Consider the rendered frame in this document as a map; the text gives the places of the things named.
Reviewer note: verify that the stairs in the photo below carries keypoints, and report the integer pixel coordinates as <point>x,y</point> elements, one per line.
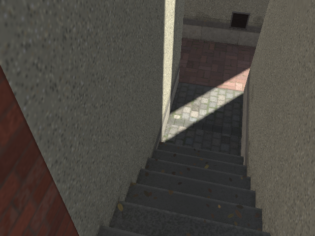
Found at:
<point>188,191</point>

